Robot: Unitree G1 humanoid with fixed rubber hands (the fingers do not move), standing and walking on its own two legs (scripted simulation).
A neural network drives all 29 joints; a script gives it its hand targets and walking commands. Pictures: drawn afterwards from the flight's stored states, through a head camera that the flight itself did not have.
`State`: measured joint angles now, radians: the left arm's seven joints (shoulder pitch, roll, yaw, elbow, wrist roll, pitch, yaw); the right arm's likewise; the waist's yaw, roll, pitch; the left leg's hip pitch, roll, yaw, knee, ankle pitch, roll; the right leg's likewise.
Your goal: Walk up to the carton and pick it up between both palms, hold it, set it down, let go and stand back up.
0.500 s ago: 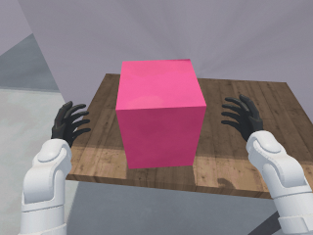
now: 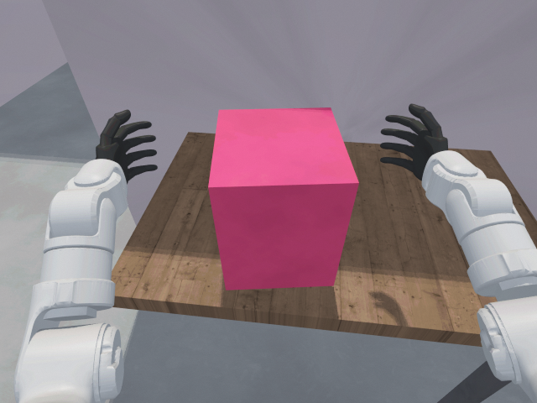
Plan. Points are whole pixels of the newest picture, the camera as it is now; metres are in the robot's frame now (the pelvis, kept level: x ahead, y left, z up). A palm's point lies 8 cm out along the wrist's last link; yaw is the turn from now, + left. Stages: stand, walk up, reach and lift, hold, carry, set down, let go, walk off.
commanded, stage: reach and lift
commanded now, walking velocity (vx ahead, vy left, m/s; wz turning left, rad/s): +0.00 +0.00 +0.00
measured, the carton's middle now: (277, 199) +0.46 -0.01 +0.07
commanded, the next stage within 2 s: none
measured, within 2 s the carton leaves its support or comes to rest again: neither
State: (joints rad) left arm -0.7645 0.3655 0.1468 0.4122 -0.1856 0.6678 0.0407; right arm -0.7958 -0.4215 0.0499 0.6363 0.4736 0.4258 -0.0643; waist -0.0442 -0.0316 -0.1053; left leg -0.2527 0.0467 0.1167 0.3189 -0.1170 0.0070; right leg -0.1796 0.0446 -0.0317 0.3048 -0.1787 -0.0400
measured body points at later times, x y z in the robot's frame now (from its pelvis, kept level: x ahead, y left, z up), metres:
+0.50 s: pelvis +0.00 +0.01 +0.00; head +0.00 +0.02 +0.45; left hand +0.45 +0.22 +0.28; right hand +0.46 -0.21 +0.27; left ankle +0.03 +0.12 -0.75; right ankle -0.02 -0.09 -0.75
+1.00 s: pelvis -0.01 +0.00 +0.00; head +0.02 +0.02 +0.45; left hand +0.46 +0.21 +0.18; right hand +0.46 -0.20 +0.18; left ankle +0.03 +0.12 -0.75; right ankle -0.02 -0.09 -0.75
